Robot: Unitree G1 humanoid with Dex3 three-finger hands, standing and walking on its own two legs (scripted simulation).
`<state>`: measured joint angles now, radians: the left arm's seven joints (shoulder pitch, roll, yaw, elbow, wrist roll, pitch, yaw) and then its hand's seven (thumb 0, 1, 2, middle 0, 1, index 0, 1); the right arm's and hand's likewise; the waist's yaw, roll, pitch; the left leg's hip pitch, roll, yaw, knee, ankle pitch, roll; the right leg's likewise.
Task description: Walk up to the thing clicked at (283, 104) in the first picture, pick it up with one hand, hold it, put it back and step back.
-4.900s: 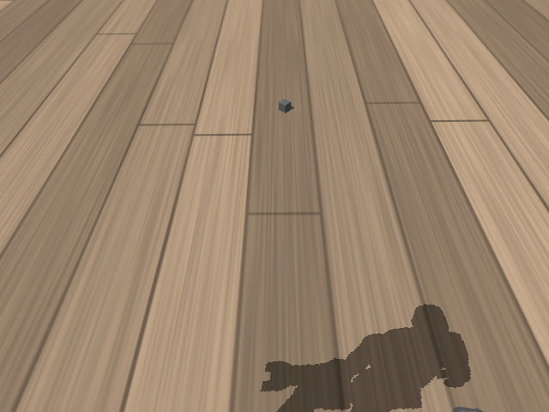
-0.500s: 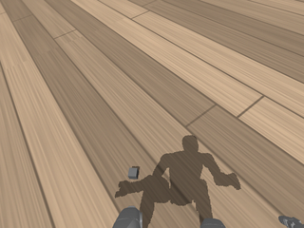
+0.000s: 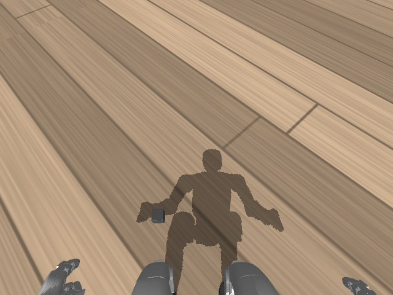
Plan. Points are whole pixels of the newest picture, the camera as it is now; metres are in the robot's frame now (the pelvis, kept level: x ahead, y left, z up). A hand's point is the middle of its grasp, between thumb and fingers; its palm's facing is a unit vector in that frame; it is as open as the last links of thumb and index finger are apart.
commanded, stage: walk up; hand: left
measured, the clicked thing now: (158, 216) +0.45 +0.21 -0.71
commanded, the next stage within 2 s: stand in 2.00 s
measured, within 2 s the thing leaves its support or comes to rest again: neither
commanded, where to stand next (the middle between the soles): +0.07 -0.03 m, yaw +2 degrees
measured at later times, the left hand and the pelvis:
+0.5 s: hand out of the picture +0.05 +0.23 -0.13, palm faces -0.01 -0.93 -0.37, open 7.4 cm; pelvis -0.03 -0.04 +0.02, yaw +0 degrees
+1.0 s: hand out of the picture +0.11 +0.23 -0.11, palm faces +0.04 -0.94 -0.34, open 7.4 cm; pelvis +0.00 -0.03 +0.04, yaw +1 degrees
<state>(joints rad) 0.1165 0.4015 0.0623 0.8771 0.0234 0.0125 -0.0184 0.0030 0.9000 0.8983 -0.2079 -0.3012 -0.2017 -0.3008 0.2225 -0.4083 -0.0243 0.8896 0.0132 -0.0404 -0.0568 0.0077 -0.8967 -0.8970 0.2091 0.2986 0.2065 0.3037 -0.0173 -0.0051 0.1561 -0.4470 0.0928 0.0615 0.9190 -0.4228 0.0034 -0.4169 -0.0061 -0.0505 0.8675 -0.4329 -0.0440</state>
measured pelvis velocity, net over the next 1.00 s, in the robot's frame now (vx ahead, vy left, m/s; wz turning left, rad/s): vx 0.00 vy -0.03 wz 0.02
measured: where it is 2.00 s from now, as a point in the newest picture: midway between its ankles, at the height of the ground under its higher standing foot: outside the picture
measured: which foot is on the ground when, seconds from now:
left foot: down 0.00-1.00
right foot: down 0.00-1.00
